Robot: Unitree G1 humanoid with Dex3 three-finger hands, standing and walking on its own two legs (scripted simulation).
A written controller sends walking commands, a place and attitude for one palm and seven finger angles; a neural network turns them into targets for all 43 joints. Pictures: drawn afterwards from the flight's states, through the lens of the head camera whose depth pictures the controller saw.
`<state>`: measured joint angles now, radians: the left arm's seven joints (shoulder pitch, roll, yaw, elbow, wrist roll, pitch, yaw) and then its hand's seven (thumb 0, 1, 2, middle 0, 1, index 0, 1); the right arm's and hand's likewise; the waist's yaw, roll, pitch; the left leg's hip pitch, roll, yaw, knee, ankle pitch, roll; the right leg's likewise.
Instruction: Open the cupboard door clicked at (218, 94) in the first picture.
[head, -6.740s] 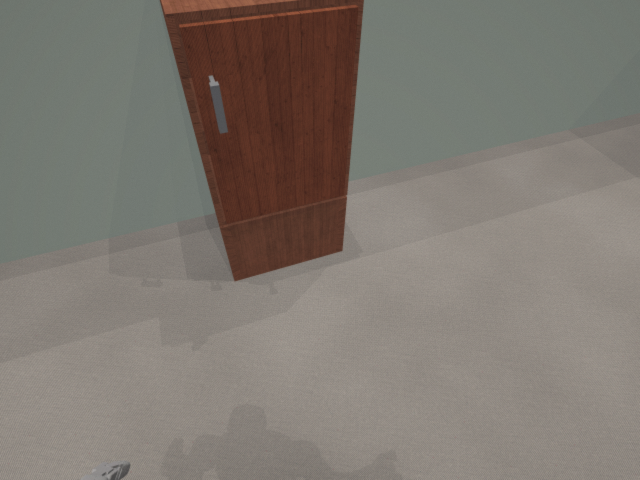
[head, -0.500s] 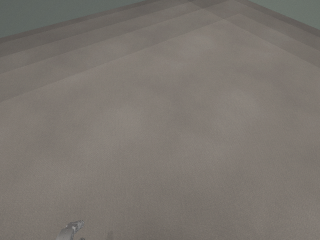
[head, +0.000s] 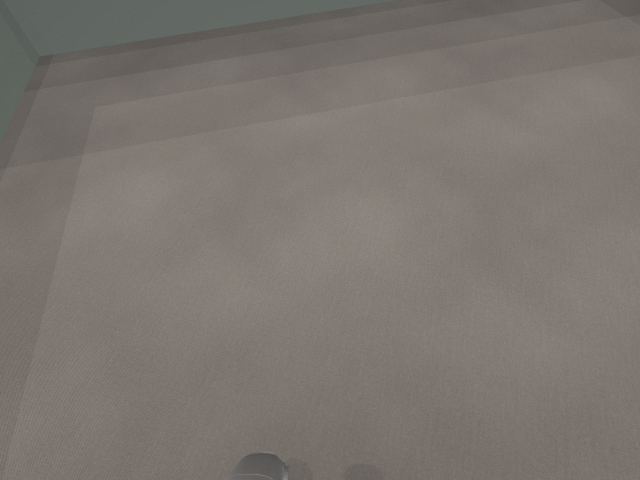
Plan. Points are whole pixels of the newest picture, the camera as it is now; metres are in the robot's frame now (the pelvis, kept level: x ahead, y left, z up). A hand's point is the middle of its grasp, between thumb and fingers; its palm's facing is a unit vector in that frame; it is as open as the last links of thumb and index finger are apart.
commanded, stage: turn to face it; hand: left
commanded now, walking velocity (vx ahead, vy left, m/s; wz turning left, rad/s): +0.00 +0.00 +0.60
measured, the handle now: out of the picture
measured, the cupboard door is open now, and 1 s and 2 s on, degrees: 0 0 0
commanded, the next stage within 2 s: none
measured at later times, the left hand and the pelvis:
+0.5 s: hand out of the picture +0.09 +0.28 -0.15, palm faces +0.31 -0.92 -0.26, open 7.3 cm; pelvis +0.02 +0.03 +0.00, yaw +17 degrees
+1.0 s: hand out of the picture -0.02 +0.18 -0.14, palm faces +0.59 -0.75 -0.29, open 7.3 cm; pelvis +0.04 -0.03 +0.00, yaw +37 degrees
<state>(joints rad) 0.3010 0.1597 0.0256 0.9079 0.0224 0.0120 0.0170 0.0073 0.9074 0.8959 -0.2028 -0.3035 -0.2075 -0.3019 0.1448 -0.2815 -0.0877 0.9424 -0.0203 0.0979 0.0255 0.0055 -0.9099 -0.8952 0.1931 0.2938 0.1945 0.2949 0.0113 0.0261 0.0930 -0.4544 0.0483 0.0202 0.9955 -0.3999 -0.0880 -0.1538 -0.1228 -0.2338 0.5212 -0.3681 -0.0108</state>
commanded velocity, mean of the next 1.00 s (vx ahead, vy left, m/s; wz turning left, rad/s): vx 0.00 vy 0.00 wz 0.60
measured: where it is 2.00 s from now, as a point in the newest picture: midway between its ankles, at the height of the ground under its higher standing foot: outside the picture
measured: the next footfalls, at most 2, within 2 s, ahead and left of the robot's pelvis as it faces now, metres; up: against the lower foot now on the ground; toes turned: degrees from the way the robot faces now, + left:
left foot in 0.12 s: +0.03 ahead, +0.14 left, +0.00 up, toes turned +11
right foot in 0.66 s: +0.12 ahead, -0.09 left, +0.00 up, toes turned +21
